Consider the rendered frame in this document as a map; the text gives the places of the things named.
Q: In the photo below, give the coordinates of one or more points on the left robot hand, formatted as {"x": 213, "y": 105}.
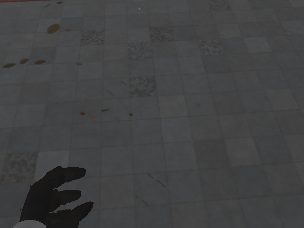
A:
{"x": 42, "y": 199}

